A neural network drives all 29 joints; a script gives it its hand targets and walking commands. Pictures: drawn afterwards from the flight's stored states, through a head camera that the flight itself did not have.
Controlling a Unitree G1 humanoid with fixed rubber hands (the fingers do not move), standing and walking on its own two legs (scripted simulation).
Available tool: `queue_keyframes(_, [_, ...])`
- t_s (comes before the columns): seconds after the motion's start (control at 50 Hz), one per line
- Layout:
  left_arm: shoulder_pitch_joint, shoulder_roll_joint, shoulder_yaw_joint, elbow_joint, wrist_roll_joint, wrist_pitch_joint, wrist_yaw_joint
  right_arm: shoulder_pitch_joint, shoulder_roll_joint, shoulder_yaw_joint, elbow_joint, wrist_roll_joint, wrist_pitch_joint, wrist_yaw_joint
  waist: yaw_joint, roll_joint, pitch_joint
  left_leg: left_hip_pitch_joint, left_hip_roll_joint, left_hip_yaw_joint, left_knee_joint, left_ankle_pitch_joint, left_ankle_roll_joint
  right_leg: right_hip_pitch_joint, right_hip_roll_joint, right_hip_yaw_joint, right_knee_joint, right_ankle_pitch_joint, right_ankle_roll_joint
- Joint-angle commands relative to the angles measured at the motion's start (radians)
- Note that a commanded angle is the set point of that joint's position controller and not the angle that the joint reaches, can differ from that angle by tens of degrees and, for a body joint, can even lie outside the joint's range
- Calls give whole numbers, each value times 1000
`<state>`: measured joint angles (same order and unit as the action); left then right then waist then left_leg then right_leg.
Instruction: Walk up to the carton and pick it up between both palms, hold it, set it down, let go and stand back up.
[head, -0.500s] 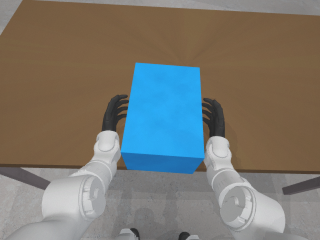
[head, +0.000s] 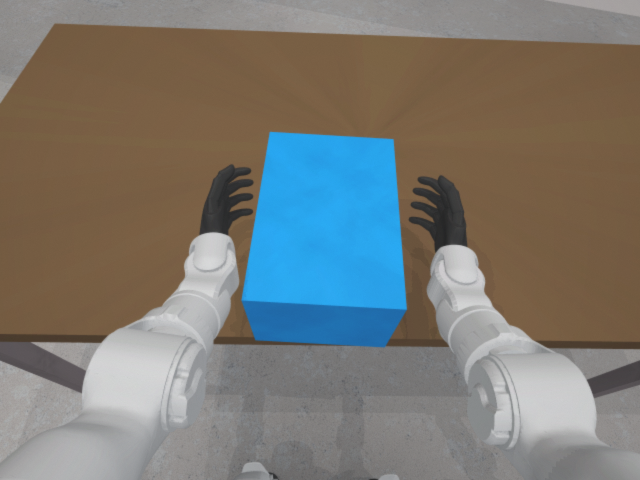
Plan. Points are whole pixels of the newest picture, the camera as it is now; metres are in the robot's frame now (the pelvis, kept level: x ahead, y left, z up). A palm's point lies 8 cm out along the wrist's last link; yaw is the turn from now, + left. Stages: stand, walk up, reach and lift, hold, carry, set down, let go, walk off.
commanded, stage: set down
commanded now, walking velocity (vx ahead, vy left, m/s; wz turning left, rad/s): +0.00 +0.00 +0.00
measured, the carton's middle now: (326, 237) +0.46 +0.00 -0.02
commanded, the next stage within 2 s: none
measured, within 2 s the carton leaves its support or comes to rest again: neither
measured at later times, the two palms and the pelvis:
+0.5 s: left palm (187, 208) +0.44 +0.18 +0.07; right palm (483, 216) +0.44 -0.19 +0.07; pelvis -0.01 -0.02 +0.00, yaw +2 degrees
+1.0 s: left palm (161, 212) +0.40 +0.19 +0.11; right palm (500, 205) +0.41 -0.18 +0.13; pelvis -0.01 -0.01 +0.03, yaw +3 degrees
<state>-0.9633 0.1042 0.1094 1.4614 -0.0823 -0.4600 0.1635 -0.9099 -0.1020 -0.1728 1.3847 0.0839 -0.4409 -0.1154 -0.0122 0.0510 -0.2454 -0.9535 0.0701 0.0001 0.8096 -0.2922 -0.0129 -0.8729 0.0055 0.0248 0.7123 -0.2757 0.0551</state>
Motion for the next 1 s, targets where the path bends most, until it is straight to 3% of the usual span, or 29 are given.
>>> queue_keyframes(0.0, [-460,164,-28,-113,-43,0,-30,-408,-135,87,-120,82,26,13,-26,-30,-632,484,-61,74,-42,383,-81,223,64,-86,-48,290,-47])
queue_keyframes(0.12, [-489,235,-61,-143,-116,27,-65,-445,-174,150,-178,157,73,33,12,-33,-656,490,-65,72,-52,325,-63,218,48,-89,-48,245,-45])
queue_keyframes(0.14, [-474,194,-74,-66,-110,38,-77,-425,-173,144,-149,143,75,26,-38,-63,-608,467,-68,65,-54,287,-51,218,41,-96,-58,249,-39])
queue_keyframes(0.16, [-494,273,-68,-168,-141,35,-77,-445,-213,158,-283,182,76,26,6,-50,-716,487,-66,67,-66,337,-56,266,43,-72,-52,331,-39])
queue_keyframes(0.2, [-463,238,-94,-29,-128,40,-90,-405,-148,207,-117,195,91,41,-2,-36,-590,428,-70,56,-47,340,-55,231,36,-75,-39,264,-43])
queue_keyframes(0.3, [-526,269,-118,-251,-174,19,-96,-443,-237,141,-318,198,48,23,-42,28,-869,538,-81,54,-21,467,-84,269,35,-84,-26,417,-46])
queue_keyframes(0.34, [-532,310,-93,-363,-174,37,-102,-444,-265,155,-389,212,56,25,-4,43,-940,577,-81,50,-25,526,-87,312,39,-85,-27,480,-39])
queue_keyframes(0.36, [-507,279,-120,-333,-178,66,-102,-429,-282,127,-339,201,69,19,-63,22,-882,577,-78,44,-28,519,-90,313,45,-87,-40,482,-43])
queue_keyframes(0.38, [-518,284,-118,-298,-166,71,-107,-434,-279,134,-346,205,71,16,-44,59,-878,589,-80,46,-30,509,-94,303,45,-91,-29,475,-34])
queue_keyframes(0.44, [-498,327,-111,-208,-170,116,-132,-426,-250,155,-341,198,133,10,-41,-42,-739,465,-94,62,-66,310,-46,367,25,-66,-57,378,-15])
queue_keyframes(0.46, [-501,361,-63,-323,-166,137,-131,-430,-276,194,-411,230,143,9,-1,-61,-764,485,-96,63,-103,341,-37,491,28,-51,-60,456,-2])
queue_keyframes(0.48, [-484,318,-106,-325,-178,146,-127,-418,-289,148,-340,220,152,-2,-61,-62,-743,493,-92,59,-99,336,-41,447,32,-57,-62,441,-7])
queue_keyframes(0.5, [-480,336,-98,-191,-179,151,-134,-440,-252,177,-320,218,175,2,-34,-94,-663,446,-95,64,-101,307,-36,448,27,-44,-58,430,3])
queue_keyframes(0.52, [-503,375,-69,-435,-189,163,-130,-445,-299,191,-464,241,171,7,5,-83,-798,515,-101,71,-123,426,-33,548,31,-44,-64,559,-2])
queue_keyframes(0.54, [-462,322,-101,-219,-182,180,-133,-435,-266,180,-303,224,193,7,-38,-86,-663,436,-97,61,-116,351,-41,474,25,-51,-73,465,-9])
queue_keyframes(0.58, [-529,359,-97,-263,-195,169,-134,-509,-254,199,-406,231,211,22,31,-87,-655,434,-95,62,-156,292,-18,471,19,-47,-99,356,-7])
queue_keyframes(0.6, [-508,322,-137,-199,-215,190,-135,-468,-236,180,-328,223,230,21,-39,-113,-581,422,-95,62,-156,263,-21,423,24,-57,-124,332,-11])
queue_keyframes(0.64, [-517,347,-138,-324,-237,198,-122,-473,-285,185,-407,239,243,17,-26,-89,-649,504,-91,50,-172,270,-16,439,27,-55,-143,316,-19])
queue_keyframes(0.68, [-495,296,-165,-182,-233,202,-138,-459,-211,212,-252,253,262,28,-28,-64,-538,502,-90,44,-165,292,-25,391,27,-56,-152,274,-21])
queue_keyframes(0.7, [-483,326,-158,-311,-227,208,-136,-455,-261,209,-380,278,252,31,1,-16,-616,608,-82,43,-180,368,-36,412,29,-61,-164,345,-23])
queue_keyframes(0.72, [-472,281,-177,-302,-235,235,-131,-448,-292,208,-333,269,259,27,-37,-45,-617,621,-82,34,-162,409,-42,383,39,-76,-167,364,-24])
queue_keyframes(0.76, [-487,299,-145,-264,-186,252,-128,-426,-287,196,-256,261,272,33,-13,35,-553,686,-73,32,-215,351,-51,356,42,-84,-214,243,-39])
queue_keyframes(0.82, [-279,177,-188,-332,-170,256,-129,-237,-298,206,-281,275,252,47,-41,61,-504,779,-64,5,-251,402,-68,382,46,-83,-242,288,-51])
queue_keyframes(0.84, [-492,276,-172,-316,-195,264,-118,-472,-351,138,-331,246,259,36,-28,41,-564,741,-66,15,-250,338,-73,311,54,-87,-261,190,-42])
queue_keyframes(0.86, [-371,222,-176,-305,-187,257,-108,-335,-302,172,-310,246,254,36,-39,29,-493,724,-70,7,-272,293,-62,327,52,-97,-267,181,-51])
queue_keyframes(0.88, [-411,293,-137,-367,-174,260,-101,-365,-346,172,-392,232,250,30,6,25,-527,728,-69,11,-273,294,-58,350,49,-84,-273,187,-47])
queue_keyframes(0.9, [-512,279,-171,-348,-183,252,-92,-431,-316,119,-338,207,264,28,-39,61,-463,696,-74,15,-276,250,-66,317,43,-82,-280,132,-55])
queue_keyframes(0.96, [-273,253,-116,-414,-142,235,-87,-217,-253,183,-383,213,241,36,16,17,-451,737,-70,8,-281,310,-59,429,44,-68,-280,211,-53])
queue_keyframes(0.98, [-401,267,-135,-477,-154,230,-78,-332,-295,110,-382,188,241,24,-15,72,-526,759,-76,5,-285,308,-79,346,54,-80,-283,191,-56])
